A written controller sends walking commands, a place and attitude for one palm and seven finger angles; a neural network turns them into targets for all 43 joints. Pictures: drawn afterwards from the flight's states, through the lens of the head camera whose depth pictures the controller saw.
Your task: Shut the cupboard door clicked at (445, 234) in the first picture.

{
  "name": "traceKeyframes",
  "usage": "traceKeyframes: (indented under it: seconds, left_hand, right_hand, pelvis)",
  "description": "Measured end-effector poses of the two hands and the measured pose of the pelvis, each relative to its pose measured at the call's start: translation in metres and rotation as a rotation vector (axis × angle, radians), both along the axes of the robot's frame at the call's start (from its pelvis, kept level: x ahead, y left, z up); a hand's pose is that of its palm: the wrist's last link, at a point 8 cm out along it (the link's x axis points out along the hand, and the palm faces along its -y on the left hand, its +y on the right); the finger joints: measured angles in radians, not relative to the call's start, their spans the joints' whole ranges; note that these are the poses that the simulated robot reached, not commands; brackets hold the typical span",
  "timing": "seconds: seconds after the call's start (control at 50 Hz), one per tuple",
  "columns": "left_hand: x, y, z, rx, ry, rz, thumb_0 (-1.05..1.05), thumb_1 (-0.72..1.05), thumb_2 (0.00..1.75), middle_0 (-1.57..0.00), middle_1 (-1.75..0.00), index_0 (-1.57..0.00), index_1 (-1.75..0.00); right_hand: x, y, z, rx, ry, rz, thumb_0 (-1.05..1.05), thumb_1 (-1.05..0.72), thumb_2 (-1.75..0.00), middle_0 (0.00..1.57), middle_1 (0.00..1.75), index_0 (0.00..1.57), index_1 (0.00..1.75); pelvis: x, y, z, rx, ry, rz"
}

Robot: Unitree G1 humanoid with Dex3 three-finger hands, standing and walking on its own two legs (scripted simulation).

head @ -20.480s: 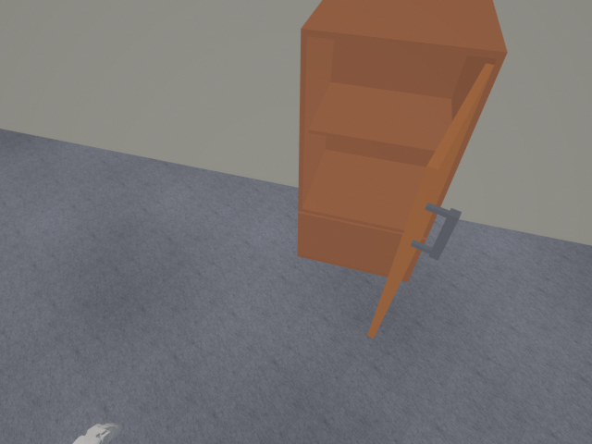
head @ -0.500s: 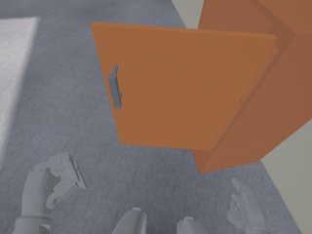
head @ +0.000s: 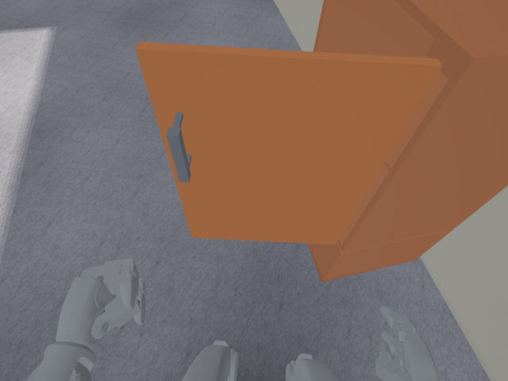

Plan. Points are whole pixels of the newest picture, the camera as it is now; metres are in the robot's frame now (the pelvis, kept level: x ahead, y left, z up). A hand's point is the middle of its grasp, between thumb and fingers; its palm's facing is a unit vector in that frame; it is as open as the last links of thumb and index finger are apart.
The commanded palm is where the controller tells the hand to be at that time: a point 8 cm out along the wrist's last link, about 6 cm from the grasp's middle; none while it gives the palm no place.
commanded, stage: raise the hand and make a fist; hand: left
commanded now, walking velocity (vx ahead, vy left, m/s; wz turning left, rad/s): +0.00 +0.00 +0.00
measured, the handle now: (181, 148) +0.48 +0.17 +0.05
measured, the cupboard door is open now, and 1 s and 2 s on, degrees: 74 74 74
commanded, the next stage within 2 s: bring the fist close to the handle in 0.18 s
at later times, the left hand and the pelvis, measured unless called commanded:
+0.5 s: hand (139, 271) +0.25 +0.18 +0.06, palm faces +0.05 -1.00 -0.03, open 3.1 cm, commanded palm +0.24 +0.22 +0.05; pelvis +0.00 -0.01 -0.01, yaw +1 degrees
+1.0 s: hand (180, 227) +0.33 +0.14 +0.04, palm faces +0.00 -1.00 +0.00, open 3.1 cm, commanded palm +0.32 +0.19 +0.05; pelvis +0.00 -0.01 +0.01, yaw -1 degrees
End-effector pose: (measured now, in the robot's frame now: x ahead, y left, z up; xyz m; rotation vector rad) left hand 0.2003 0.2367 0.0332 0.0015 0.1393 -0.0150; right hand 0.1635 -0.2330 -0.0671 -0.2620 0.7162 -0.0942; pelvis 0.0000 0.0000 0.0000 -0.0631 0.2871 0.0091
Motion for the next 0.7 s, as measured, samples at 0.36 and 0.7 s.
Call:
traceKeyframes:
  seconds: [0.36, 0.7]
  left_hand:
    - [0.004, -0.009, 0.010, 0.019, -0.057, 0.015, 0.02, 0.90, 0.90, -1.30, -1.50, -1.30, -1.50]
    - [0.063, -0.020, 0.015, 0.014, -0.127, 0.014, 0.02, 0.89, 0.90, -1.30, -1.50, -1.30, -1.50]
  right_hand:
    - [0.017, -0.002, -0.002, 0.013, -0.018, 0.018, 0.01, -0.91, -0.90, 0.20, 0.30, 0.21, 0.30]
    - [-0.004, -0.012, -0.011, 0.006, 0.053, -0.019, 0.01, -0.91, -0.90, 0.20, 0.30, 0.21, 0.30]
  pelvis:
    - [0.004, -0.009, -0.002, 0.007, 0.003, 0.000]
    - [0.001, -0.011, -0.001, 0.012, 0.006, -0.006]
